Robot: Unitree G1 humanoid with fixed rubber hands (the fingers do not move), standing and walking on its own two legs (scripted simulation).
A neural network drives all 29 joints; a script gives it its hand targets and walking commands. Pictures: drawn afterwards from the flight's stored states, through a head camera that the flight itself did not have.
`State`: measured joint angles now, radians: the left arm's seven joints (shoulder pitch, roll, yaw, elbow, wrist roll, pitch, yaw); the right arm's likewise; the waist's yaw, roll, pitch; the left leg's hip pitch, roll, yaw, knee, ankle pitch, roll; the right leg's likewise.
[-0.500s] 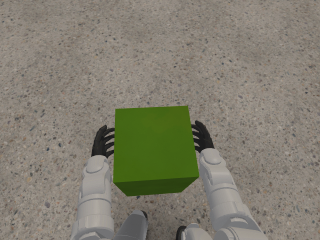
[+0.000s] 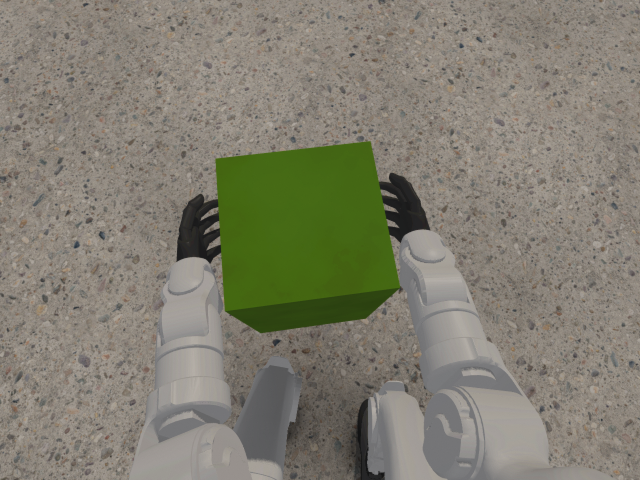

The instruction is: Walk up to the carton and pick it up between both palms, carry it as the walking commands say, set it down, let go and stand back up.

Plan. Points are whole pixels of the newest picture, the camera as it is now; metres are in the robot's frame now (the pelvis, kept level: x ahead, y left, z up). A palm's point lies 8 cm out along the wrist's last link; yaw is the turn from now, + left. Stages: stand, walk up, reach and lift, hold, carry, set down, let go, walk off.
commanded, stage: set down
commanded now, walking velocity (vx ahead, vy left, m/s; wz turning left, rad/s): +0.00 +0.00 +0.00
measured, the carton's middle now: (305, 254) +0.40 +0.09 -0.14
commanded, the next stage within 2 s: none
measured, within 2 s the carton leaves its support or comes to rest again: neither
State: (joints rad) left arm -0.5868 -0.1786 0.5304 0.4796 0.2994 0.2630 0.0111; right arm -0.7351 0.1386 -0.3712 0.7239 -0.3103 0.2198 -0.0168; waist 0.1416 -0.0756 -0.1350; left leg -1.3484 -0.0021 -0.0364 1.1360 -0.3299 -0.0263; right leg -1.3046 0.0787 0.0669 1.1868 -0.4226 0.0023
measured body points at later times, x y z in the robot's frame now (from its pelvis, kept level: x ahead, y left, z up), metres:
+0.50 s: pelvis +0.00 +0.00 -0.07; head +0.22 +0.02 +0.32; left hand +0.39 +0.23 -0.15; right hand +0.46 -0.04 -0.15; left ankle +0.09 +0.13 -0.62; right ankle +0.06 -0.12 -0.62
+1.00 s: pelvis -0.02 -0.01 -0.14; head +0.25 +0.03 +0.22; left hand +0.41 +0.24 -0.24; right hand +0.48 -0.03 -0.23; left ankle +0.09 +0.13 -0.62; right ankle +0.06 -0.12 -0.62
